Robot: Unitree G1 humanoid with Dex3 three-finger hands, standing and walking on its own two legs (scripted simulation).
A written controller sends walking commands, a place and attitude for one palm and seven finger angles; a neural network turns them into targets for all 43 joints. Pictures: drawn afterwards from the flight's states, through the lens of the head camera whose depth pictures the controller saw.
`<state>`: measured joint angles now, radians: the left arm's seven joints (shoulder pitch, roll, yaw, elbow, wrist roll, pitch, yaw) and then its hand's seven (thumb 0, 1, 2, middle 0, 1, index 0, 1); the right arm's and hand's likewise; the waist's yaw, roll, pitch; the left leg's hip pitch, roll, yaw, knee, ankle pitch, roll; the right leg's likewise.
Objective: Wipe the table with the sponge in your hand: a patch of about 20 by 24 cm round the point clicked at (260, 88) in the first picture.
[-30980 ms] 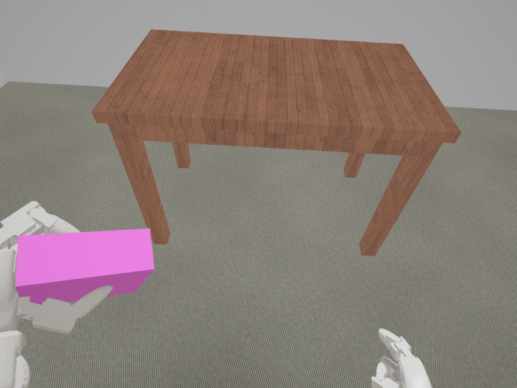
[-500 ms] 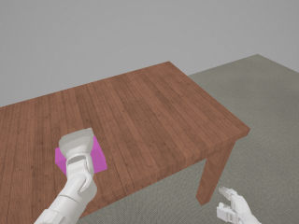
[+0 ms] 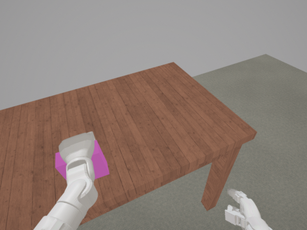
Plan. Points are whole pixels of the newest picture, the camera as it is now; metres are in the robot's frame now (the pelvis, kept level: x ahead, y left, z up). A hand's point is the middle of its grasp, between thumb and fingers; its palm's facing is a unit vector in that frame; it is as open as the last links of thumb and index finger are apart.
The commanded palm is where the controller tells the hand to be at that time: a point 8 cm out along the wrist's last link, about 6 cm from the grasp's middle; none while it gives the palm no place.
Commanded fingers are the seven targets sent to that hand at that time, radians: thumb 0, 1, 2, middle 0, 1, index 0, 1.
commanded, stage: slide across to the third lane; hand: left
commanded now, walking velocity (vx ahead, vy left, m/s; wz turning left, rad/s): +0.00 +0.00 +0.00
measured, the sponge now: (86, 168) +0.29 +0.25 -0.01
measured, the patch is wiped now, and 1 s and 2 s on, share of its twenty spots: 0.70 0.70 0.85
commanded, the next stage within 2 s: wipe forward along the third lane in 0.62 s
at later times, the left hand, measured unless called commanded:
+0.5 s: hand (93, 153) +0.31 +0.22 +0.04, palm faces -0.03 -0.03 -1.00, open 9.3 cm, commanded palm +0.29 +0.16 +0.08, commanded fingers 0.00 0.10 1.30 -1.20 -1.60 -1.20 -1.60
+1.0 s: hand (107, 147) +0.34 +0.19 +0.03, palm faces -0.07 -0.04 -1.00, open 9.2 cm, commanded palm +0.32 +0.17 +0.07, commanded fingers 0.00 0.10 1.30 -1.20 -1.60 -1.20 -1.60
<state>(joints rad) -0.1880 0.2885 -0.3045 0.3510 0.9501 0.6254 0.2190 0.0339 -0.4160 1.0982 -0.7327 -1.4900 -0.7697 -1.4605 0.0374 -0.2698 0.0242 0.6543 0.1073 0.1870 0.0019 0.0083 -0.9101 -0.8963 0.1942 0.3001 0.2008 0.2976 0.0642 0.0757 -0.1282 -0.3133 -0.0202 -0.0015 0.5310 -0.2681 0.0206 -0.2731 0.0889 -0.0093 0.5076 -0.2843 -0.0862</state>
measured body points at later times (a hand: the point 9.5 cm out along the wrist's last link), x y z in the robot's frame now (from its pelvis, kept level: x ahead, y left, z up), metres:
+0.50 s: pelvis -0.01 +0.01 +0.00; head -0.03 -0.02 +0.45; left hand +0.31 +0.22 +0.09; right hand +0.23 -0.17 -0.09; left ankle +0.00 +0.11 -0.73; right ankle -0.02 -0.07 -0.73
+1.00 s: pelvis -0.03 +0.00 +0.00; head -0.04 -0.02 +0.45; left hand +0.34 +0.18 +0.09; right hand +0.16 -0.23 -0.11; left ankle +0.00 +0.11 -0.73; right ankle -0.02 -0.07 -0.73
